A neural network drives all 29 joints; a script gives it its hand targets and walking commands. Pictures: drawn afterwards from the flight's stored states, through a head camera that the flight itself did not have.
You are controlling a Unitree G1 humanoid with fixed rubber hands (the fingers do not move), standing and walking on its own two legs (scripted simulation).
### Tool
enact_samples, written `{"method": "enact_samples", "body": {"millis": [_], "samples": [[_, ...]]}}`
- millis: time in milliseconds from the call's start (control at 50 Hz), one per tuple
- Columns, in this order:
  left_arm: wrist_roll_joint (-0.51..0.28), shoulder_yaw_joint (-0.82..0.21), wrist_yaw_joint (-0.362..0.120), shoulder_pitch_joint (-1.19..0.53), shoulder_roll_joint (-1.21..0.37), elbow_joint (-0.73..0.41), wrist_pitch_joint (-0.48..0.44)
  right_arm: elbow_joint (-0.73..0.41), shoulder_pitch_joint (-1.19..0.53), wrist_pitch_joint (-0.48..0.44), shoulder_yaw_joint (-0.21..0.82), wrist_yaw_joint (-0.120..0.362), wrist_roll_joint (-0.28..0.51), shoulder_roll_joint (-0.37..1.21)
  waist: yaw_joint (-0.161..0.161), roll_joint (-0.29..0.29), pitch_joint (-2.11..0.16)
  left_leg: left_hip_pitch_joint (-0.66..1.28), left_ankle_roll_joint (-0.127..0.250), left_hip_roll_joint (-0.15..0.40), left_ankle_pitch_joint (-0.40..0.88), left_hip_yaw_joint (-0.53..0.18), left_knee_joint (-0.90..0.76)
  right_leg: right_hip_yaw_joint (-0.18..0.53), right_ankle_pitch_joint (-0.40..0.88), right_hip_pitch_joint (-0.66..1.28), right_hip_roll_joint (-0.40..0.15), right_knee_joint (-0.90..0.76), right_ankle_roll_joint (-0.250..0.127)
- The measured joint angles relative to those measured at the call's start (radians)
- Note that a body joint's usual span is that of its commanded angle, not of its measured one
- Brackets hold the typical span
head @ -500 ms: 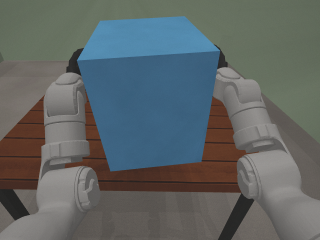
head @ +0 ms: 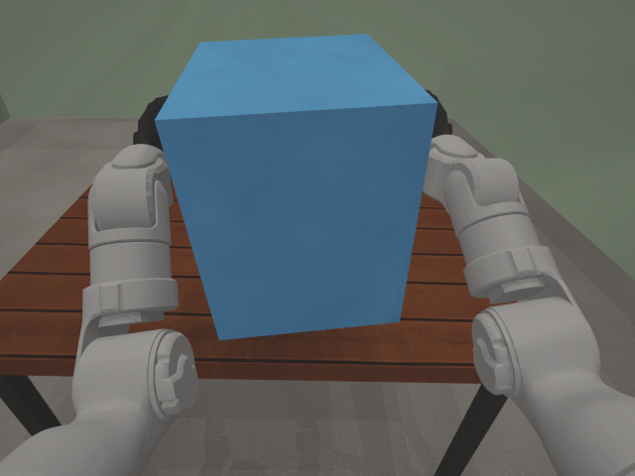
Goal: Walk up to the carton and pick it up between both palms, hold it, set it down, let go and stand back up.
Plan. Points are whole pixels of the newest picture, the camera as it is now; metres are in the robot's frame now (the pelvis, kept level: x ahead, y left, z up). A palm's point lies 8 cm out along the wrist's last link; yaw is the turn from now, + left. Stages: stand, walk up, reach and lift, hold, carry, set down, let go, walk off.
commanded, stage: hold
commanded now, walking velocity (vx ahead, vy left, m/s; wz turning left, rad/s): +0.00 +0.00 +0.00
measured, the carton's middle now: (297, 178) +0.41 -0.01 +0.23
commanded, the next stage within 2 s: none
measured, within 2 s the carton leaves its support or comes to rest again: neither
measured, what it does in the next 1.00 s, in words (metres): stands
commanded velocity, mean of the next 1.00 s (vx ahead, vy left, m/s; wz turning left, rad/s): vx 0.00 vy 0.00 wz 0.00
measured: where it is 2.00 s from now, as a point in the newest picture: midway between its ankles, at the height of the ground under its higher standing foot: outside the picture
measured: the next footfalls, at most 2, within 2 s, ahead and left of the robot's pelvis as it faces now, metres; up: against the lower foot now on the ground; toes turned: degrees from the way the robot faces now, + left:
none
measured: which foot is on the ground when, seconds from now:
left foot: down 0.00-1.00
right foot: down 0.00-1.00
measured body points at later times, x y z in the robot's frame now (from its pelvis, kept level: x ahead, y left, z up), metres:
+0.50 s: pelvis +0.00 +0.00 +0.00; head -0.09 +0.02 +0.44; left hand +0.38 +0.16 +0.28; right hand +0.38 -0.16 +0.30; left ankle +0.00 +0.11 -0.75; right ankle +0.02 -0.10 -0.75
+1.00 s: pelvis +0.00 +0.00 +0.00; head -0.09 +0.02 +0.44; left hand +0.39 +0.16 +0.28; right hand +0.38 -0.16 +0.30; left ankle +0.00 +0.11 -0.75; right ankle +0.02 -0.10 -0.75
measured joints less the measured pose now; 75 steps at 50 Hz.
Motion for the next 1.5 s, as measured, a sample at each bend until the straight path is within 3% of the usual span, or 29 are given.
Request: {"method": "enact_samples", "body": {"millis": [320, 880, 1500], "samples": [[-0.001, 0.001, 0.001, 0.024, -0.008, -0.046, 0.016, -0.035, 0.017, 0.014, -0.002, -0.008, 0.006, 0.005, 0.003, -0.009, 0.002, 0.008, -0.001, 0.004, -0.004, 0.005, 0.002, 0.009, -0.002, 0.006, 0.005, 0.002, -0.001], [0.003, 0.011, 0.003, -0.031, 0.003, 0.042, -0.007, 0.038, -0.027, 0.0, -0.019, 0.004, -0.011, 0.003, 0.005, -0.005, -0.007, -0.009, 0.002, -0.003, 0.009, 0.003, -0.001, 0.011, 0.004, -0.011, 0.0, 0.007, 0.002], [-0.001, 0.001, 0.005, 0.014, -0.009, -0.022, 0.009, -0.011, 0.005, 0.018, 0.0, -0.006, 0.014, -0.003, -0.002, -0.001, -0.004, -0.002, 0.002, -0.001, 0.0, 0.002, 0.004, 0.017, -0.001, 0.001, 0.003, 0.003, 0.002]]}}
